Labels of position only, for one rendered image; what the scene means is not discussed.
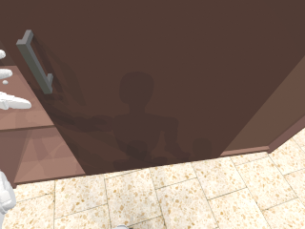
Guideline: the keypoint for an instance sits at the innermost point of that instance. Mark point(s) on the handle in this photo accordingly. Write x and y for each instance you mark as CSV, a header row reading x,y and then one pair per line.
x,y
24,46

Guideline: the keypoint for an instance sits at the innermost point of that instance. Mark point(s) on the wardrobe door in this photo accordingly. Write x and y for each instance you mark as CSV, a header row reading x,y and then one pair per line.
x,y
147,83
278,114

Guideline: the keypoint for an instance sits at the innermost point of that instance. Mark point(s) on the robot left hand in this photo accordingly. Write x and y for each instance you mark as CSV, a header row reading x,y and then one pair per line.
x,y
10,101

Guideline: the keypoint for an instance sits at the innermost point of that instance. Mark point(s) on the robot left upper arm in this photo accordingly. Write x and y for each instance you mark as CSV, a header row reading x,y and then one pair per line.
x,y
7,197

